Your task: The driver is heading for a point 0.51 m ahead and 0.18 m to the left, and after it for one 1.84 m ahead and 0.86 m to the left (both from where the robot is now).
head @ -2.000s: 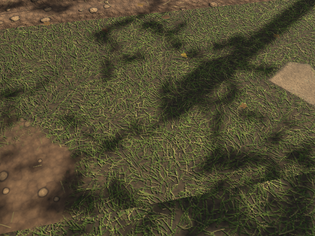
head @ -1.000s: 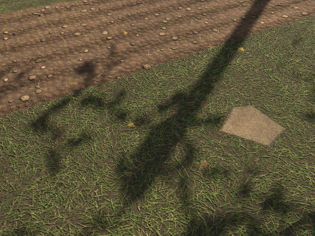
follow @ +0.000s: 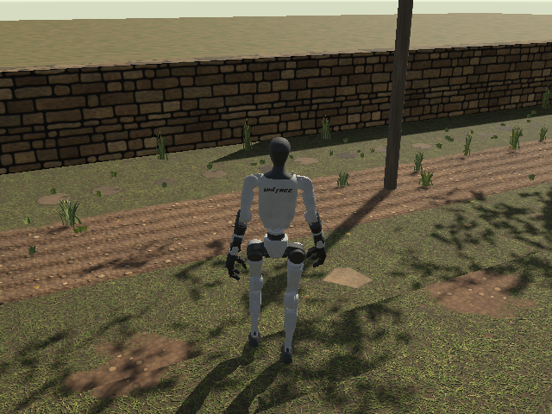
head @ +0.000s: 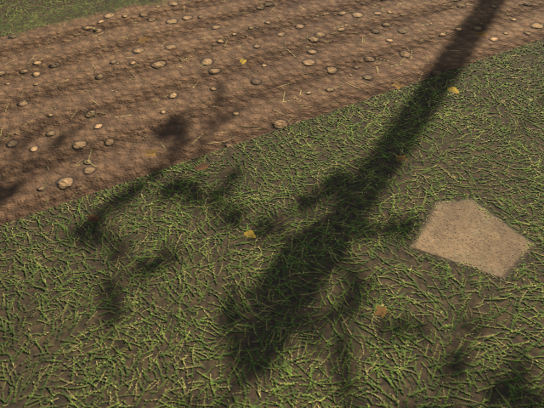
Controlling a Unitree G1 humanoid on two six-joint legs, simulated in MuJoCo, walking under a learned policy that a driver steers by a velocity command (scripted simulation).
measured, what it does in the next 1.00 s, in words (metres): goes down, turning left: left foot 0.19 m lower, then right foot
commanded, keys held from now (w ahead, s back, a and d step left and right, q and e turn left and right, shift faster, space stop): w+q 0.46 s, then q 0.54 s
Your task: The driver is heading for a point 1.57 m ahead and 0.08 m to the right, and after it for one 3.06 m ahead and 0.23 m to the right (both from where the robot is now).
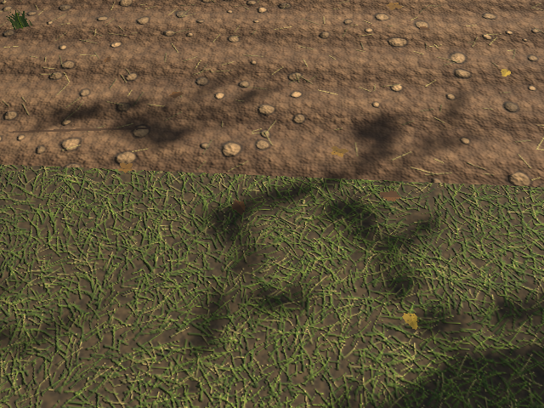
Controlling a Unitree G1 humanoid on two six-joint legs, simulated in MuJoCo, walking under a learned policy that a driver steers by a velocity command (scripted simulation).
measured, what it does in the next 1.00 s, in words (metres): steps on the spot: left foot, then right foot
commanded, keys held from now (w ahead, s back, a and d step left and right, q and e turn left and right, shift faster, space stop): q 0.24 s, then no key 0.76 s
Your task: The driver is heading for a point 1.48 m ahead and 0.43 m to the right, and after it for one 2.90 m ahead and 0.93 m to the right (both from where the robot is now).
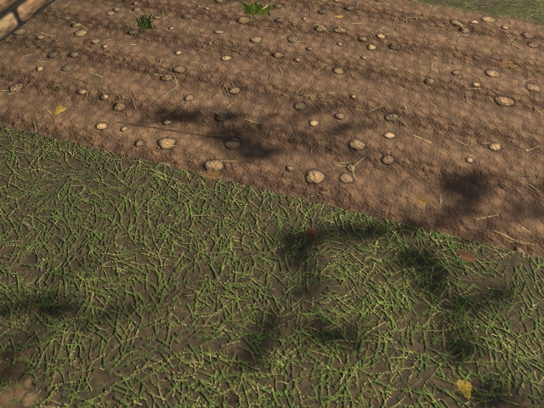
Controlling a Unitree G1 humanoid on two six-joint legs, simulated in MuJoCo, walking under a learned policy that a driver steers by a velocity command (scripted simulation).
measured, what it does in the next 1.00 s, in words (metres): stands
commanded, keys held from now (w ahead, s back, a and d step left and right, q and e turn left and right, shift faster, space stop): no key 1.00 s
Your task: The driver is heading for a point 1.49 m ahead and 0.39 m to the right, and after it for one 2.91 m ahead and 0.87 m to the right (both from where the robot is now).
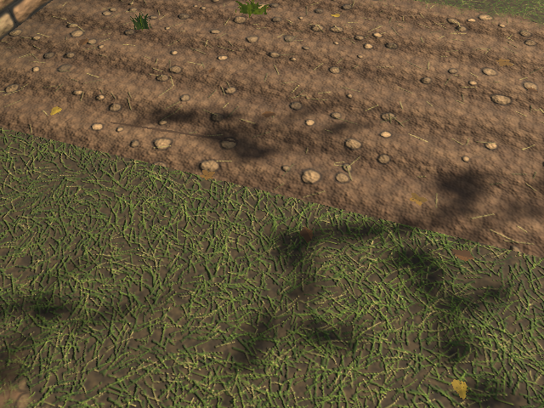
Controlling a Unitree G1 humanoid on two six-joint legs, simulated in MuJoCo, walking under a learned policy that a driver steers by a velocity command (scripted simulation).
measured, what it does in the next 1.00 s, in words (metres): walks ahead: left foot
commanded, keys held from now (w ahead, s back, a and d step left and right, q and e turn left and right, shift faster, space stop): no key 0.30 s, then w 0.44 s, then w+e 0.26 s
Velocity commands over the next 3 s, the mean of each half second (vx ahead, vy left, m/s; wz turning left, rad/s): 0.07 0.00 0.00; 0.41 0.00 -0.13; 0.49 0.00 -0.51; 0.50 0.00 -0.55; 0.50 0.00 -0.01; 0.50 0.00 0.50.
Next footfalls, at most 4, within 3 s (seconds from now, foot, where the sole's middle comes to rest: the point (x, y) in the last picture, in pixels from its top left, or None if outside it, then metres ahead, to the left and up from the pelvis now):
0.68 left None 0.15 0.14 -0.78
1.18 right None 0.46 0.00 -0.78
1.70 left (274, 300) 0.83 0.04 -0.78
2.22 right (387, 283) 0.88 -0.28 -0.78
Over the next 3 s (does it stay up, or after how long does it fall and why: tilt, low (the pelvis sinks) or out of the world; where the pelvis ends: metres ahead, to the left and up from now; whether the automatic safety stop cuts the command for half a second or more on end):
stays up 1.18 -0.33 0.00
